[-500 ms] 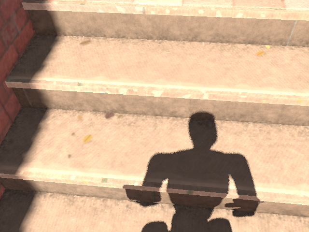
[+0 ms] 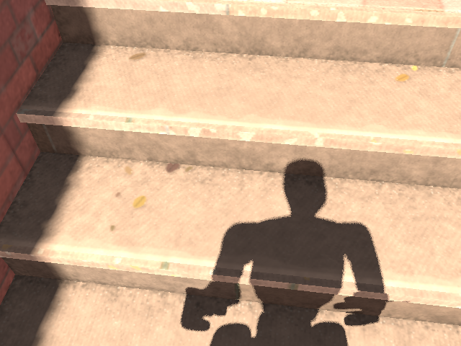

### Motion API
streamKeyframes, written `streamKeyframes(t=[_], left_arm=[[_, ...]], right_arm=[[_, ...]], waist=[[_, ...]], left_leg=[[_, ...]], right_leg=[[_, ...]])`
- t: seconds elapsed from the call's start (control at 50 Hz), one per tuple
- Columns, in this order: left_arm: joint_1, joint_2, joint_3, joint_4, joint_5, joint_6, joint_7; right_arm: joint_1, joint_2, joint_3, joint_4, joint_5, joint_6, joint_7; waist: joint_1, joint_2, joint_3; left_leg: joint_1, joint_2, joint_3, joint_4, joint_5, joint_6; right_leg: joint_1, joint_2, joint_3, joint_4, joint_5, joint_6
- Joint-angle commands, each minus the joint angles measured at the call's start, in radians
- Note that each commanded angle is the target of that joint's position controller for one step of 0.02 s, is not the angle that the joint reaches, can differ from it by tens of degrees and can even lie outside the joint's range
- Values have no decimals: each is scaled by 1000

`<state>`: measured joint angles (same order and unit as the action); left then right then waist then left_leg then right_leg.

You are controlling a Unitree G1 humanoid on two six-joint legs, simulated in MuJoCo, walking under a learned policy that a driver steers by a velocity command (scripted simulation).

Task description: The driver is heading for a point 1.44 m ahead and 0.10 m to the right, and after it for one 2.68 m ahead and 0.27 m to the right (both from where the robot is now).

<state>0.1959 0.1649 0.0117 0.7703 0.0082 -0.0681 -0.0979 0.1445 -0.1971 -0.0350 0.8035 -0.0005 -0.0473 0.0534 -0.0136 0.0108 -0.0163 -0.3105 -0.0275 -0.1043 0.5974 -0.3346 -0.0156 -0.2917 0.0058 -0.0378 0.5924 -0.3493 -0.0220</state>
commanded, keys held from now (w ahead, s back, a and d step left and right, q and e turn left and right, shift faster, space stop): no key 0.94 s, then w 0.06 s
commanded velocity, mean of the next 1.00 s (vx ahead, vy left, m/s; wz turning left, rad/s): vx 0.00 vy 0.00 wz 0.00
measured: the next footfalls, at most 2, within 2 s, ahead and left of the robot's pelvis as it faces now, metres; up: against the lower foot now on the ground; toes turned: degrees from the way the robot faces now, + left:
right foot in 1.58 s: +0.36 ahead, -0.05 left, +0.16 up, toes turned -2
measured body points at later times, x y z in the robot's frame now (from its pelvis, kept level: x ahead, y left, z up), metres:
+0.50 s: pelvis +0.00 +0.00 +0.00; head +0.02 -0.01 +0.45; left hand +0.10 +0.22 -0.13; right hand +0.11 -0.24 -0.13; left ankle -0.01 +0.13 -0.73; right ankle -0.03 -0.10 -0.73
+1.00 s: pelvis +0.01 -0.01 +0.01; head +0.01 -0.02 +0.46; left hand +0.03 +0.22 -0.14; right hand +0.07 -0.24 -0.14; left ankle -0.01 +0.13 -0.73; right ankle -0.03 -0.10 -0.73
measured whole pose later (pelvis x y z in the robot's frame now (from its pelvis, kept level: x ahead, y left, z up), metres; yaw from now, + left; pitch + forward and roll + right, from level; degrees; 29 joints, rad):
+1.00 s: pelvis +0.01 -0.01 +0.01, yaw +0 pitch +1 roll +0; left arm 0.35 0.18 0.00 0.95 0.02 -0.03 -0.09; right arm 0.23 -0.20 -0.04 0.98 -0.01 -0.01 0.06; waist -0.02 0.02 -0.03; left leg -0.23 -0.01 -0.09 0.50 -0.31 -0.02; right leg -0.20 0.01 -0.05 0.49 -0.32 -0.03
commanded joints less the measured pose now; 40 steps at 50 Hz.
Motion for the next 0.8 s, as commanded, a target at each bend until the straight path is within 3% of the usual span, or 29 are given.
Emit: streamKeyframes(t=[0.02, 0.5, 0.54, 0.8], left_arm=[[-7, 83, 16, -56, -2, -14, 2], [74, 100, 0, 29, 1, -3, 1], [89, 103, 0, 45, 0, 2, 3], [162, 102, -4, 117, 3, 16, 4]], right_arm=[[-17, -99, -26, -58, 1, -13, -2], [31, -106, -29, 30, -1, 2, -4], [33, -106, -29, 32, 5, 4, -4], [68, -88, -22, 86, -2, 15, 4]], waist=[[-4, -3, -76], [-1, -20, -36], [1, -19, -35], [-11, -13, 1]], left_leg=[[-39, 33, 8, -89, 261, 44], [-37, 15, 36, -140, 237, 39], [-31, 15, 40, -139, 251, 37], [-29, 14, 56, -162, 210, 27]], right_leg=[[114, -44, 36, -60, 298, -27], [146, -42, 26, -105, 293, -20], [146, -41, 20, -103, 303, -16], [150, -36, 23, -148, 264, -22]])
Over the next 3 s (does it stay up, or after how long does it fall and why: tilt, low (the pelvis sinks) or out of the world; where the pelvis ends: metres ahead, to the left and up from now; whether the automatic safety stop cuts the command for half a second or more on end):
stays up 1.01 0.07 0.49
